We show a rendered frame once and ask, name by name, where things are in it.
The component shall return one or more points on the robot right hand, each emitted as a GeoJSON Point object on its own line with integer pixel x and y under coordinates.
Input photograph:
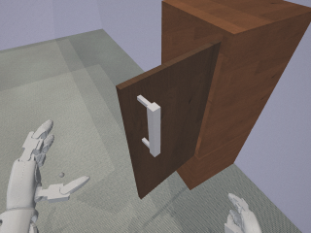
{"type": "Point", "coordinates": [246, 222]}

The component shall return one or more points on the cupboard door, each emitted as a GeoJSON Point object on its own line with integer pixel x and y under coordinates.
{"type": "Point", "coordinates": [181, 88]}

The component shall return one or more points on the handle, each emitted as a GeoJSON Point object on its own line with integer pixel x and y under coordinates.
{"type": "Point", "coordinates": [154, 125]}

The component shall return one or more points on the robot left forearm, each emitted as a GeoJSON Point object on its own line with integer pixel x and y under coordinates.
{"type": "Point", "coordinates": [19, 220]}

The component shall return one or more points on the robot left hand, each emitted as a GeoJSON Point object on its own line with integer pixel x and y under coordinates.
{"type": "Point", "coordinates": [22, 191]}

